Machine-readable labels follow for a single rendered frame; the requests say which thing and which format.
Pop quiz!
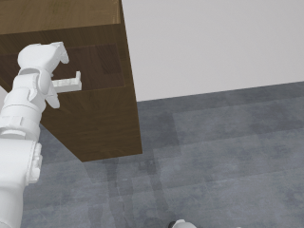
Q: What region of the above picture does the left robot upper arm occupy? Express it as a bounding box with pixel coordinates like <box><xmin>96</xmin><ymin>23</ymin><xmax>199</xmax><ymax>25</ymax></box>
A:
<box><xmin>0</xmin><ymin>138</ymin><xmax>43</xmax><ymax>228</ymax></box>

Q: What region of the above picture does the cabinet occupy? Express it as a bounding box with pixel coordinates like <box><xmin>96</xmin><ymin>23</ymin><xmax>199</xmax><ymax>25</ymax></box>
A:
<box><xmin>0</xmin><ymin>0</ymin><xmax>143</xmax><ymax>162</ymax></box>

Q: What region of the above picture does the handle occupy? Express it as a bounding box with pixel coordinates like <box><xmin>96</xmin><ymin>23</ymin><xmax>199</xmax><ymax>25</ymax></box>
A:
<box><xmin>52</xmin><ymin>71</ymin><xmax>82</xmax><ymax>93</ymax></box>

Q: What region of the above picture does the right robot shin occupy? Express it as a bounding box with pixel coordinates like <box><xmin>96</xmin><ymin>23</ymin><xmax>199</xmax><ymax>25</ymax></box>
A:
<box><xmin>173</xmin><ymin>219</ymin><xmax>185</xmax><ymax>227</ymax></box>

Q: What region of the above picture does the left robot forearm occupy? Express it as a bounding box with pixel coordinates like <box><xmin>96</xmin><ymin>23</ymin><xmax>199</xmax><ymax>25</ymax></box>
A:
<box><xmin>0</xmin><ymin>65</ymin><xmax>51</xmax><ymax>143</ymax></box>

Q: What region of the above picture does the left robot hand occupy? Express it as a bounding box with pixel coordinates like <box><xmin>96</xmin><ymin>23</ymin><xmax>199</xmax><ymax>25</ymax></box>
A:
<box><xmin>17</xmin><ymin>42</ymin><xmax>69</xmax><ymax>108</ymax></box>

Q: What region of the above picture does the drawer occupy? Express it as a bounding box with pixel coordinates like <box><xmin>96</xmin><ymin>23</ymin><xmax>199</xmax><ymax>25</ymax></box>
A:
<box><xmin>0</xmin><ymin>42</ymin><xmax>124</xmax><ymax>94</ymax></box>

